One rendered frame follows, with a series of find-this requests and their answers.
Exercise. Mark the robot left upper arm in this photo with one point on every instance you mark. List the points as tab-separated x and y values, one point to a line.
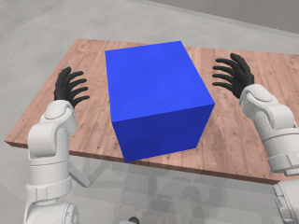
58	213

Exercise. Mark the carton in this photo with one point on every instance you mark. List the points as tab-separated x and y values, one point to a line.
158	102

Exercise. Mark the left robot forearm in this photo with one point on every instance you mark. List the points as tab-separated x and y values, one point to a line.
48	156

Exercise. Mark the table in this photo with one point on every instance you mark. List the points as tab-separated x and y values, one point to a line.
229	147

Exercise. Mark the right robot hand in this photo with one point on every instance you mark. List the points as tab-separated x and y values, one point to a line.
240	78

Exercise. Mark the robot right upper arm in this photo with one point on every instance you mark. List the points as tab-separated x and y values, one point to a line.
287	200

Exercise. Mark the right robot forearm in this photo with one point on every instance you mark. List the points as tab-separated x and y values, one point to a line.
276	126

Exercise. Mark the left robot hand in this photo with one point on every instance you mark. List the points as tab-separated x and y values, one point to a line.
63	87

